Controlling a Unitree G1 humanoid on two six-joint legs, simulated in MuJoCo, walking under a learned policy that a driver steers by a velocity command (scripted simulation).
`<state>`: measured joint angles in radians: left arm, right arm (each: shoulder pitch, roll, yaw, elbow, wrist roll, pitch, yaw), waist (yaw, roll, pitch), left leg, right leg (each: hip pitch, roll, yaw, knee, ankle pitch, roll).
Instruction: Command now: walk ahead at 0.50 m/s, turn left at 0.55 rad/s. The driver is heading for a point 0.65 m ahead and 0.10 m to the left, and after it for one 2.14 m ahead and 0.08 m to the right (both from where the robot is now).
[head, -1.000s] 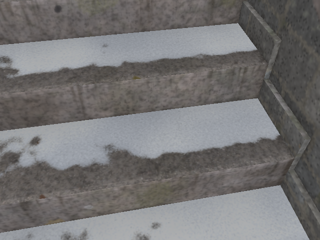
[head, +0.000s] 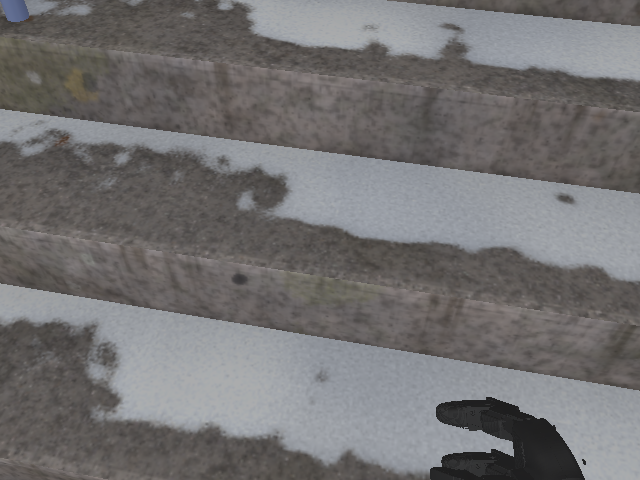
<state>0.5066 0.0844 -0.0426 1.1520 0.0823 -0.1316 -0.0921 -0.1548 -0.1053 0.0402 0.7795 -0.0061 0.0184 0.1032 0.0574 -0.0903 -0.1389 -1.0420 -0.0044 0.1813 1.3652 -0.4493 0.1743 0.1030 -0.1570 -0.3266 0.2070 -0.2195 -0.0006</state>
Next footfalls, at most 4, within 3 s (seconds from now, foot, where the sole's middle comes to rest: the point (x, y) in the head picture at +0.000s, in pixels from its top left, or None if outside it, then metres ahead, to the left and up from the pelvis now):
0.54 right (403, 475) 0.43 -0.08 -0.45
1.14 left None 0.26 0.20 -0.62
1.40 right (302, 383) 0.58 0.09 -0.45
1.86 left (185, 206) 0.82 0.32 -0.28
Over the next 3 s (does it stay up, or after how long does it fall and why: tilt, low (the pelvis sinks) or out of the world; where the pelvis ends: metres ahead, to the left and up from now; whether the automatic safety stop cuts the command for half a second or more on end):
stays up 0.98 0.19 0.51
